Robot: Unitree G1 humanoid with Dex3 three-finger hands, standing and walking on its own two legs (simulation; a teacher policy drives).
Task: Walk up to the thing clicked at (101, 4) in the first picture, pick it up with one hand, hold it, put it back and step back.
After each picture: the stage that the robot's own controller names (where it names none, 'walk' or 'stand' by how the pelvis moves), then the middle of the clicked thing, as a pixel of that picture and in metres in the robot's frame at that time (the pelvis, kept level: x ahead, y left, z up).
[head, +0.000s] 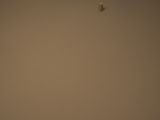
stand; (100, 7) +2.07 -0.23 -0.72
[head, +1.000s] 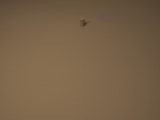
walk; (82, 22) +1.93 +0.16 -0.69
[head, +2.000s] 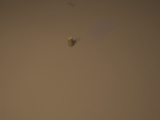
walk; (70, 41) +1.38 +0.30 -0.71
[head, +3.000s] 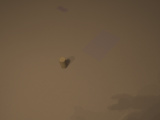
walk; (63, 62) +0.94 +0.26 -0.71
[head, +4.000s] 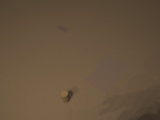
walk; (65, 96) +0.62 +0.23 -0.70
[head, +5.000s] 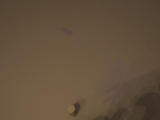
walk; (72, 111) +0.44 +0.21 -0.70
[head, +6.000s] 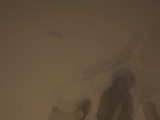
walk; (80, 116) +0.40 +0.05 -0.70
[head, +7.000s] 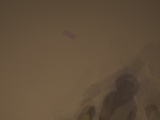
stand; out of the picture +0.37 +0.04 -0.70
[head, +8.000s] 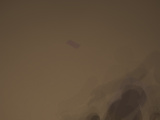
stand; out of the picture +0.36 +0.03 -0.71
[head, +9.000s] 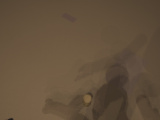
walk; (87, 100) +0.44 -0.02 -0.69
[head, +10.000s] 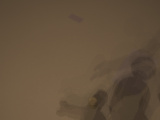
stand; (93, 103) +0.41 +0.02 -0.70
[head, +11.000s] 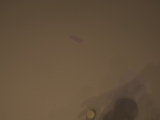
stand; (90, 116) +0.47 -0.02 -0.70
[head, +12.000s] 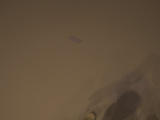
stand; (90, 119) +0.44 -0.01 -0.73
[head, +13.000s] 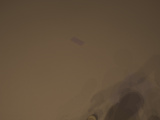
stand; out of the picture +0.42 -0.02 -0.73
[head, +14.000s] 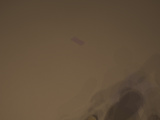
go down; out of the picture +0.41 -0.02 -0.73
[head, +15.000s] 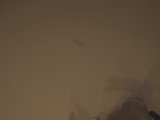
go down; out of the picture +0.42 -0.03 -0.68
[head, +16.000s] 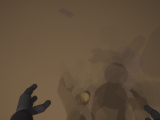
go down; (84, 99) +0.44 -0.02 -0.63
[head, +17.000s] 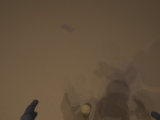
go down; (85, 111) +0.43 +0.00 -0.64
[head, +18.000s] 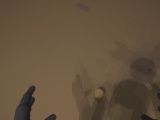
go down; (98, 95) +0.44 +0.00 -0.62
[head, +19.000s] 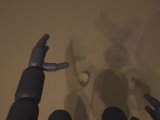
go down; (83, 80) +0.47 -0.01 -0.54
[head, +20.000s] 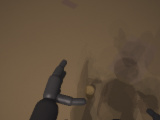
go down; (89, 92) +0.45 -0.01 -0.58
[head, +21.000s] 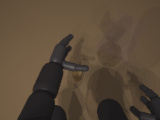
go down; (77, 74) +0.49 +0.00 -0.50
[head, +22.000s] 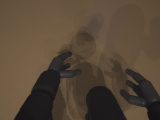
go down; (58, 62) +0.51 +0.00 -0.41
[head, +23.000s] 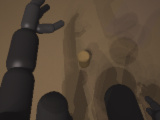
go down; (83, 59) +0.52 -0.01 -0.38
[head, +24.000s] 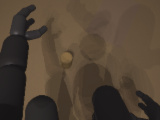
go down; (66, 61) +0.51 +0.01 -0.40
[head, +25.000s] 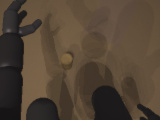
go down; (66, 62) +0.51 +0.01 -0.41
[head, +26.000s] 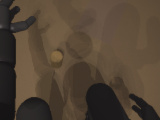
go down; (56, 60) +0.51 +0.02 -0.39
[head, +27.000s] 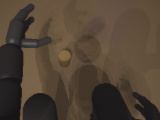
go down; (64, 59) +0.51 +0.01 -0.38
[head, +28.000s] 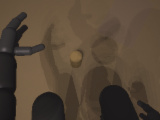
go down; (75, 59) +0.51 +0.01 -0.38
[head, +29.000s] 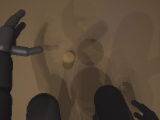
go down; (68, 60) +0.51 +0.01 -0.38
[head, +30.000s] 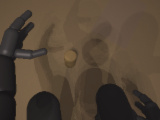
go down; (70, 59) +0.51 +0.01 -0.37
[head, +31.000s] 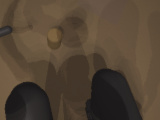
go down; (54, 39) +0.52 +0.05 -0.29
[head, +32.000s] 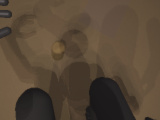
hold; (57, 51) +0.52 +0.04 -0.35
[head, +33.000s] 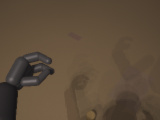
hold; (90, 117) +0.44 -0.02 -0.66
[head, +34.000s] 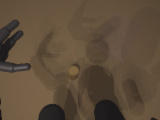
go down; (73, 73) +0.49 +0.00 -0.51
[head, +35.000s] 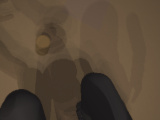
hold; (42, 45) +0.53 +0.06 -0.32
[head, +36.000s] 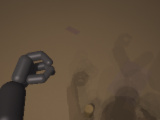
hold; (88, 111) +0.46 -0.01 -0.65
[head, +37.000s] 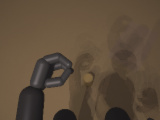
hold; (88, 80) +0.49 +0.00 -0.54
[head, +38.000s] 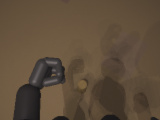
crouch; (82, 87) +0.48 -0.01 -0.57
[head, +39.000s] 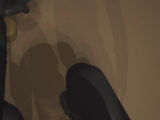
lower; (7, 31) +0.53 +0.09 -0.28
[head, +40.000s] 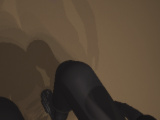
lower; out of the picture +0.52 +0.12 -0.30
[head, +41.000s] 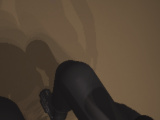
lower; out of the picture +0.53 +0.12 -0.30
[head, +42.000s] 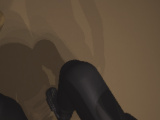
hold; out of the picture +0.53 +0.12 -0.30
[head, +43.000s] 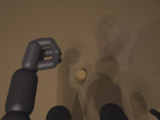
hold; (80, 77) +0.51 +0.00 -0.51
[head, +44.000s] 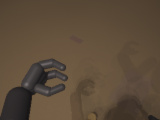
crouch; out of the picture +0.44 -0.03 -0.68
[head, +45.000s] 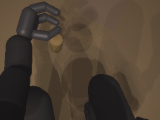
crouch; (55, 43) +0.54 +0.02 -0.34
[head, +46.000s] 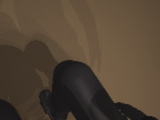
lower; out of the picture +0.53 +0.12 -0.29
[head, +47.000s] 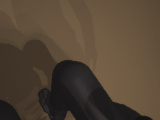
lower; out of the picture +0.53 +0.12 -0.30
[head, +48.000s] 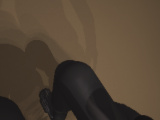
lower; out of the picture +0.53 +0.12 -0.30
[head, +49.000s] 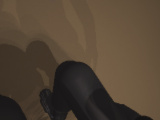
lower; out of the picture +0.53 +0.12 -0.30
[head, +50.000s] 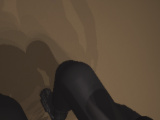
stand; out of the picture +0.54 +0.12 -0.30
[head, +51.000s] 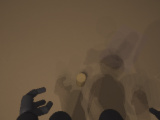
lower; (80, 80) +0.50 +0.00 -0.55
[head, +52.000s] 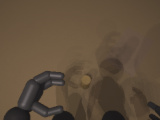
crouch; (85, 82) +0.49 -0.03 -0.55
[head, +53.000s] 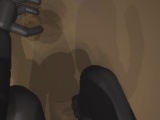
lower; (33, 30) +0.55 +0.07 -0.28
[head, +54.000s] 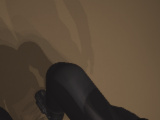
rest; out of the picture +0.53 +0.12 -0.31
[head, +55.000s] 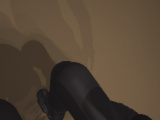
lower; out of the picture +0.54 +0.12 -0.31
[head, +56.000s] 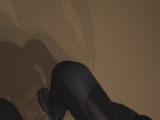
lower; out of the picture +0.54 +0.12 -0.31
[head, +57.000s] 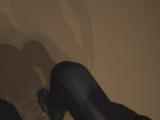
withdraw; out of the picture +0.54 +0.12 -0.31
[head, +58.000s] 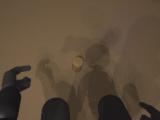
stand; (77, 65) +0.53 +0.00 -0.46
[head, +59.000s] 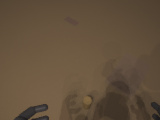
crouch; (86, 103) +0.48 -0.03 -0.63
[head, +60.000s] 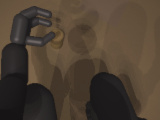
lower; (56, 39) +0.56 +0.03 -0.32
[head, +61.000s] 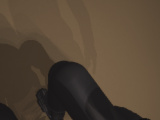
rest; out of the picture +0.54 +0.12 -0.30
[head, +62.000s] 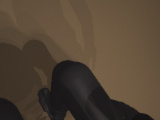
lower; out of the picture +0.54 +0.12 -0.30
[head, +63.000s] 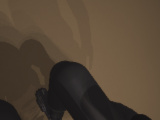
lower; out of the picture +0.54 +0.12 -0.31
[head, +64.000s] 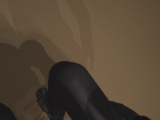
stand; out of the picture +0.54 +0.12 -0.30
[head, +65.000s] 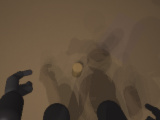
stand; (76, 70) +0.52 +0.00 -0.50
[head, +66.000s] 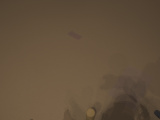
stand; (90, 115) +0.46 -0.03 -0.66
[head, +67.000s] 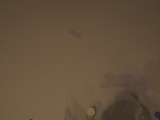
stand; (90, 114) +0.46 -0.03 -0.66
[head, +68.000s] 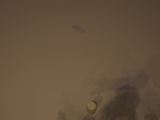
stand; (91, 108) +0.47 -0.02 -0.69
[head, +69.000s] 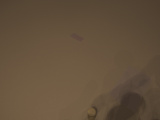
stand; (91, 114) +0.47 -0.01 -0.72
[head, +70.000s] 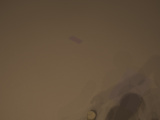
stand; (91, 117) +0.46 -0.01 -0.73
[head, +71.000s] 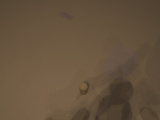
walk; (83, 89) +0.57 +0.03 -0.70
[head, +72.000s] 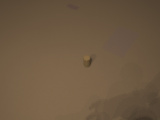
walk; (86, 61) +0.91 +0.07 -0.70
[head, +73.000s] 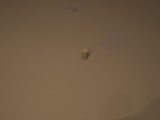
stand; (84, 54) +1.13 -0.02 -0.71
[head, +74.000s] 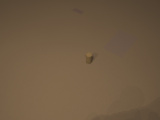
stand; (88, 58) +1.07 -0.01 -0.73
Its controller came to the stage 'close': no
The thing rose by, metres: 0.00
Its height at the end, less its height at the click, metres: +0.00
